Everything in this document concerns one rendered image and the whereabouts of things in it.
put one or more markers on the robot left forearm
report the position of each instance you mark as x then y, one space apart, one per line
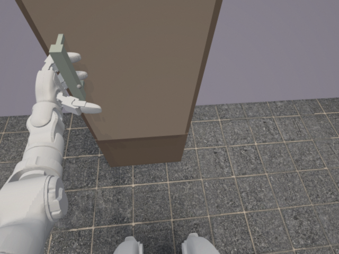
45 148

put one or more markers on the left robot hand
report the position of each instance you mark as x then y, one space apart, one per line
48 86

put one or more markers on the robot left thigh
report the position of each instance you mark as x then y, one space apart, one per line
130 247

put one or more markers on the cupboard door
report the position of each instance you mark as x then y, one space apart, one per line
142 58

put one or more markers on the robot thigh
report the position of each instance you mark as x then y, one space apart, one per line
130 247
198 245

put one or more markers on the robot right thigh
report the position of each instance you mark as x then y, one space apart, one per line
198 245

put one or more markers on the robot left upper arm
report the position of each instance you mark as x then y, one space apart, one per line
29 209

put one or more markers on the handle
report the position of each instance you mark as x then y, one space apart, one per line
66 68

